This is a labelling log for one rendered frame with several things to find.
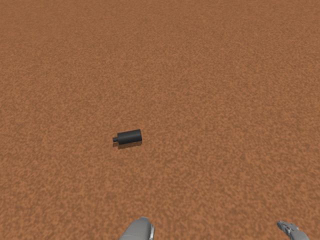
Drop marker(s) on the bottle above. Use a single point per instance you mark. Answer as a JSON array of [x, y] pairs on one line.
[[128, 137]]

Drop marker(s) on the right robot hand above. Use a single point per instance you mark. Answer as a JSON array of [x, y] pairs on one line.
[[292, 231]]

